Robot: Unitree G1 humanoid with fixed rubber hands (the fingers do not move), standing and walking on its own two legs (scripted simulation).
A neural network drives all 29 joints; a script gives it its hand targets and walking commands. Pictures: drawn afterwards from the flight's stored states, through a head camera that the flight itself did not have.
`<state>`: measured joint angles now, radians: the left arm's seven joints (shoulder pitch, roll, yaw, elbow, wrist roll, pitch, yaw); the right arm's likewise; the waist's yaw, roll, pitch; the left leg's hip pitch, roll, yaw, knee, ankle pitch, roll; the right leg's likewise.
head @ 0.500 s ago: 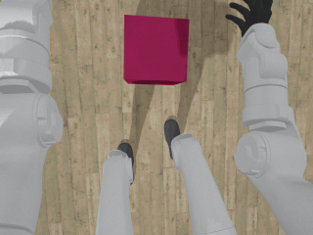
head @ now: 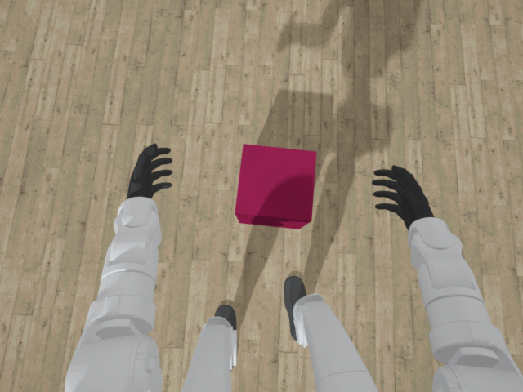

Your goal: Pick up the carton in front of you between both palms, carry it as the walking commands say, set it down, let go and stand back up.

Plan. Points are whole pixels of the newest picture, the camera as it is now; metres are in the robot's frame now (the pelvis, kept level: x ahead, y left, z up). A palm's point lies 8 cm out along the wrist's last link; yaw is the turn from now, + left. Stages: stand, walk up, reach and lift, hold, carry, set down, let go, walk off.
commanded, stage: let go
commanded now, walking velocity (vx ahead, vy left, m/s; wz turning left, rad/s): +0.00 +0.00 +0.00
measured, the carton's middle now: (274, 191) +0.49 -0.08 -0.59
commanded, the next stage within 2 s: stand in 1.04 s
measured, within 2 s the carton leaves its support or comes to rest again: neither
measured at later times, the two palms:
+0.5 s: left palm (80, 291) +0.28 +0.22 -0.03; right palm (457, 309) +0.20 -0.23 -0.01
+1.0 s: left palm (57, 331) +0.24 +0.24 -0.01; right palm (461, 303) +0.21 -0.23 -0.01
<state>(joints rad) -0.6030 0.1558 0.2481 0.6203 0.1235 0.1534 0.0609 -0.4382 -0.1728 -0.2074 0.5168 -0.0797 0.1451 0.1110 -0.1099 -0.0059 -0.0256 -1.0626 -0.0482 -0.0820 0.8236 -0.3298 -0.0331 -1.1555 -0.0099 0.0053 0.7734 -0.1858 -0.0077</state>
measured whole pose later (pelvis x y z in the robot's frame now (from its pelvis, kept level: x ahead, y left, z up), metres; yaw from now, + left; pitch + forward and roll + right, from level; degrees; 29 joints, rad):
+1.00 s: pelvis +0.06 +0.02 +0.06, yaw -4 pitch -3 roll -1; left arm 0.22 0.21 0.02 0.47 -0.01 0.09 -0.02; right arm 0.22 -0.24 -0.04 0.39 -0.02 0.20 0.03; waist -0.01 0.03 0.06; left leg -0.08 -0.01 -0.04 0.49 -0.36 0.01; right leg -0.20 0.02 0.04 0.47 -0.23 0.02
